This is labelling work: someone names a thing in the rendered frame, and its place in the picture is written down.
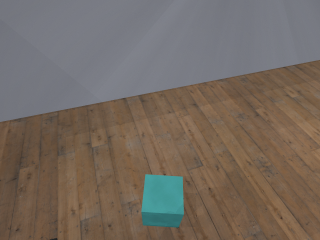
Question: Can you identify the carton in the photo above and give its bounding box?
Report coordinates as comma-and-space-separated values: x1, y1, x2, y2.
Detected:
141, 174, 184, 228

